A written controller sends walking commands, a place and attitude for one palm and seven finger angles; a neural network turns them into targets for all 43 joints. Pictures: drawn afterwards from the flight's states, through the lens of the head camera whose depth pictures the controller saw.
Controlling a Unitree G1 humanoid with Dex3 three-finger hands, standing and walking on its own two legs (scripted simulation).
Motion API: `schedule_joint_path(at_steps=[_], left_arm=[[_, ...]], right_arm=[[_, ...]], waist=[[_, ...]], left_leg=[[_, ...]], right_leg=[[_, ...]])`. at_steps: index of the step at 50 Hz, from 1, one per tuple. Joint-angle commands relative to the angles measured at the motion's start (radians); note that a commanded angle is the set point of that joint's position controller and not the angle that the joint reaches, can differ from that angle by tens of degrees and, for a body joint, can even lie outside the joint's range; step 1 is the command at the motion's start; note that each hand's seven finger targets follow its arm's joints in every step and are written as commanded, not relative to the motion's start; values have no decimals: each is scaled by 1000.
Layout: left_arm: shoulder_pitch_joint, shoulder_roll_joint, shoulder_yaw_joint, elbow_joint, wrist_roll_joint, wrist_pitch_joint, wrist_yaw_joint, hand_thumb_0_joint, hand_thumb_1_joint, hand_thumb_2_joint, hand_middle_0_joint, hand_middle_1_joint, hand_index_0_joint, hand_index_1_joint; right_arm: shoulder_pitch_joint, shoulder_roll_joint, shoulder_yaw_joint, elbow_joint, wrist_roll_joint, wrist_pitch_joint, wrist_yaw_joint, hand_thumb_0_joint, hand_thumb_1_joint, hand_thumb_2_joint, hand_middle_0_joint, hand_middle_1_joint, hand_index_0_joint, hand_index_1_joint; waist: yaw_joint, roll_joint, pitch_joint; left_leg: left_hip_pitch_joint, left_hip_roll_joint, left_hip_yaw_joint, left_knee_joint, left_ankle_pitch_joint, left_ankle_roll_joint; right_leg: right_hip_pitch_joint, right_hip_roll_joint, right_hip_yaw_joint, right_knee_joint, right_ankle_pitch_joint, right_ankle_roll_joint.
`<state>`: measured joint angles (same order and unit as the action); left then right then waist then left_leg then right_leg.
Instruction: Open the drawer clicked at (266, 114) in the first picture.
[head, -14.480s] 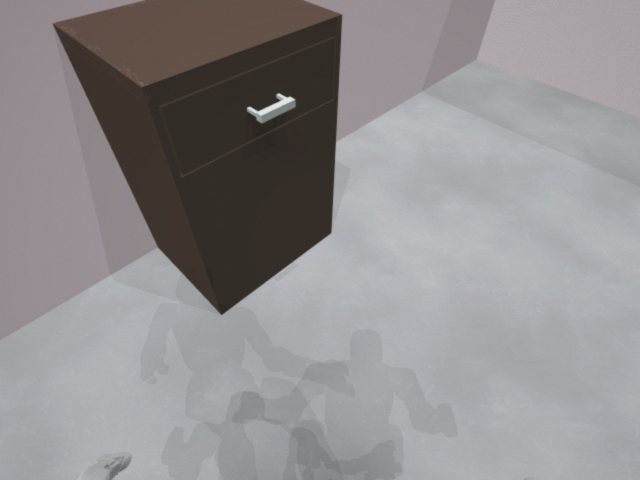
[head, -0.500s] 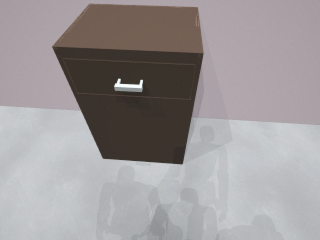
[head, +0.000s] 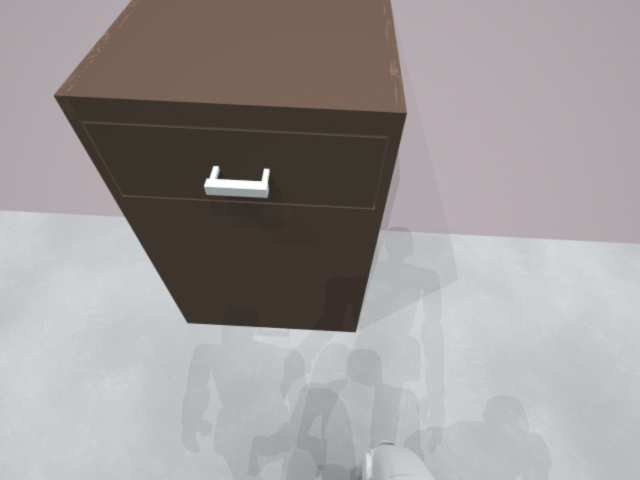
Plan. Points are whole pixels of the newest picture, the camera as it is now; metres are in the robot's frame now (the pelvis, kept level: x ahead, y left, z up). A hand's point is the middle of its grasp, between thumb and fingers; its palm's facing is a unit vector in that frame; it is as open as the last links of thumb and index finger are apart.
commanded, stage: shuffle to correct the standing spot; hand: left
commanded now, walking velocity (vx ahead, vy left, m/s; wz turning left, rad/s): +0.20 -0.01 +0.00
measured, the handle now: (238, 180) +0.61 +0.17 -0.04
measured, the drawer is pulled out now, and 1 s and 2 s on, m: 0.00 0.00 0.00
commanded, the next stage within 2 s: come to a stop and stand still in 0.12 s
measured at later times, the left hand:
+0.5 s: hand out of the picture +0.14 +0.14 -0.18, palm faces +0.08 -0.98 -0.18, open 7.3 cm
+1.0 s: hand out of the picture +0.07 +0.10 -0.17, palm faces +0.04 -0.97 -0.22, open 7.4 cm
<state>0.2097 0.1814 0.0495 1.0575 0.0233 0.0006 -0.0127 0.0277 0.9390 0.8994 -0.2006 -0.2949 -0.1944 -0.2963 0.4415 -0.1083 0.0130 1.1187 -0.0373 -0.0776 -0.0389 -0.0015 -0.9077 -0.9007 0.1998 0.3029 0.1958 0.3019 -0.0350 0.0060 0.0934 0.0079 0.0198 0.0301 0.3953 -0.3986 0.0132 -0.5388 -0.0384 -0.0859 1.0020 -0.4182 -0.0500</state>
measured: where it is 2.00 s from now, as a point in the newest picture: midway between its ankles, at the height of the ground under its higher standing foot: outside the picture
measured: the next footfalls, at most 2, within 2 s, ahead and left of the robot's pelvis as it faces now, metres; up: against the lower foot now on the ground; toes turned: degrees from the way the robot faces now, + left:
right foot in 0.14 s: +0.18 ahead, -0.13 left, +0.00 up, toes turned -6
left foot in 0.50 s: +0.21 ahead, +0.08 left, +0.00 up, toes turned +5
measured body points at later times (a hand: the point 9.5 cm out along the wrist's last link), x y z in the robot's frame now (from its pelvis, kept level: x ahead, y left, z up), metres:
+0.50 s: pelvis +0.11 -0.04 -0.01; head +0.12 -0.03 +0.44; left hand +0.13 +0.19 -0.17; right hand +0.19 -0.27 -0.15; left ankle +0.17 +0.08 -0.74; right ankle +0.14 -0.13 -0.74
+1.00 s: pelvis +0.06 -0.07 -0.01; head +0.06 -0.08 +0.44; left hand +0.07 +0.15 -0.15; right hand +0.14 -0.30 -0.16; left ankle +0.11 +0.03 -0.72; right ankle +0.04 -0.15 -0.74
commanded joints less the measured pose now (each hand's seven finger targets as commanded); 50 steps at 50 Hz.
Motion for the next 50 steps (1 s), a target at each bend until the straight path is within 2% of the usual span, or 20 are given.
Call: schedule_joint_path(at_steps=[1, 3, 5, 7, 8, 10, 14, 17, 23, 26, 28, 32, 37, 38, 39, 40, 42, 44, 47, 50], left_arm=[[-75, -3, -3, -115, -11, -32, -15, 0, 900, 900, -200, -300, -200, -300], [37, 21, 4, -79, -7, -37, -9, 0, 900, 900, -200, -300, -200, -300], [233, 95, 26, -22, 1, -56, 4, 0, 900, 900, -200, -300, -200, -300], [328, 250, 54, -8, -10, -55, 22, 0, 900, 900, -200, -300, -200, -300], [246, 230, 52, -33, -18, -47, 24, 0, 900, 900, -200, -300, -200, -300], [80, 159, 31, -69, -11, -48, 26, 0, 900, 900, -200, -300, -200, -300], [-1, 87, 2, -81, -1, -58, 34, 0, 900, 900, -200, -300, -200, -300], [32, 115, 11, -72, 3, -42, 42, 0, 900, 900, -200, -300, -200, -300], [62, 141, 21, -77, -5, -2, 44, 0, 900, 900, -200, -300, -200, -300], [114, 48, 1, -91, -11, 18, 48, 0, 900, 900, -200, -300, -200, -300], [125, 39, -1, -83, -8, 27, 49, 0, 900, 900, -200, -300, -200, -300], [141, 35, 3, -70, -3, 27, 44, 0, 900, 900, -200, -300, -200, -300], [172, 6, -12, -59, -4, 9, 43, 0, 900, 900, -200, -300, -200, -300], [198, 13, -12, -50, -1, 5, 46, 0, 900, 900, -200, -300, -200, -300], [259, 53, -24, -54, 8, -10, 76, 0, 900, 900, -200, -300, -200, -300], [171, 117, -15, -122, 16, -22, 79, 0, 900, 900, -200, -300, -200, -300], [163, 117, -2, -133, 17, -57, 78, 0, 900, 900, -200, -300, -200, -300], [198, 125, 8, -143, 11, -58, 83, 0, 900, 900, -200, -300, -200, -300], [159, 115, -3, -168, 9, -40, 76, 0, 900, 900, -200, -300, -200, -300], [129, 103, -19, -165, -4, -19, 70, 0, 900, 900, -200, -300, -200, -300]], right_arm=[[46, -193, -47, -13, 7, 4, -9, 0, -900, -900, 200, 300, 200, 300], [38, -220, -56, -10, 16, 9, -7, 0, -900, -900, 200, 300, 200, 300], [48, -199, -57, -10, 29, 10, 7, 0, -900, -900, 200, 300, 200, 300], [92, -102, -42, -45, 39, 22, 15, 0, -900, -900, 200, 300, 200, 300], [37, -112, -52, -57, 32, 33, 17, 0, -900, -900, 200, 300, 200, 300], [-35, -97, -53, -64, 19, 43, 31, 0, -900, -900, 200, 300, 200, 300], [32, -45, -34, -25, 16, 72, 26, 0, -900, -900, 200, 300, 200, 300], [-20, -32, -29, -48, 27, 84, 20, 0, -900, -900, 200, 300, 200, 300], [-66, -110, -59, -101, 27, 87, 15, 0, -900, -900, 200, 300, 200, 300], [-151, -211, -69, -163, 15, 82, 9, 0, -900, -900, 200, 300, 200, 300], [-225, -198, -66, -183, 12, 81, 2, 0, -900, -900, 200, 300, 200, 300], [-263, -195, -70, -203, 12, 84, 0, 0, -900, -900, 200, 300, 200, 300], [-226, -204, -85, -179, 17, 89, 8, 0, -900, -900, 200, 300, 200, 300], [-222, -193, -85, -175, 23, 92, 11, 0, -900, -900, 200, 300, 200, 300], [-305, -220, -94, -237, 44, 72, 8, 0, -900, -900, 200, 300, 200, 300], [-256, -133, -80, -274, 35, 78, 35, 0, -900, -900, 200, 300, 200, 300], [-259, -107, -69, -273, 13, 82, 46, 0, -900, -900, 200, 300, 200, 300], [-283, -104, -66, -288, 26, 79, 40, 0, -900, -900, 200, 300, 200, 300], [-261, -83, -53, -275, 34, 85, 35, 0, -900, -900, 200, 300, 200, 300], [-165, -107, -50, -216, 30, 86, 30, 0, -900, -900, 200, 300, 200, 300]], waist=[[35, 146, 41], [81, 93, -41], [166, -36, -155], [161, -341, -301], [145, -221, -172], [72, -139, -25], [-13, -98, -36], [15, -81, -66], [17, -92, -89], [60, 189, -47], [63, 234, -53], [61, 124, -136], [45, 72, -202], [54, 31, -198], [98, -127, -144], [36, -273, -110], [28, -114, -179], [51, -163, -194], [32, -147, -96], [-3, -93, -13]], left_leg=[[-91, 213, -57, -99, 756, 144], [-98, 207, -31, 30, 841, 126], [-220, 137, 2, 297, 667, 73], [-500, -46, 2, 885, -245, 32], [-568, 13, -59, 976, -205, 38], [-563, 76, -54, 963, -54, 30], [-372, 76, -3, 650, 43, -18], [-324, 45, 40, 435, 72, -45], [-173, 35, 29, 110, 266, -37], [-301, 313, -204, -67, 636, 127], [-370, 300, -221, -137, 491, 169], [-259, 279, -164, -87, 529, 184], [-176, 237, -133, -21, 434, 147], [-207, 196, -112, 22, 361, 111], [-179, 156, -15, 233, 443, 32], [-418, 18, 42, 357, 73, 1], [-492, -5, 6, 462, 13, -2], [-525, -9, 5, 486, -7, 12], [-386, -16, 28, 321, 45, 14], [-181, 6, 6, 124, 135, 14]], right_leg=[[86, 21, -53, -216, 116, -11], [278, 47, -60, -323, 191, -21], [596, 8, -1, -441, 297, -30], [721, -429, 631, -679, 341, -201], [604, -418, 610, -741, 160, -233], [290, -354, 481, -797, -62, -173], [137, -243, 148, -773, 430, -114], [182, -233, 114, -703, 601, -132], [205, -202, 135, -566, 433, -77], [229, -11, -11, -333, -29, 32], [244, -2, 31, -161, -128, 30], [183, -1, 73, -55, -84, 41], [280, 4, 34, -405, 11, 58], [334, 2, 41, -536, 121, 58], [242, -66, 175, -732, 371, 66], [311, -180, 316, -689, 512, 29], [468, -210, 262, -541, 960, -62], [536, -212, 249, -495, 1063, -114], [369, -169, 184, -527, 803, -110], [132, -104, 173, -583, 185, -48]])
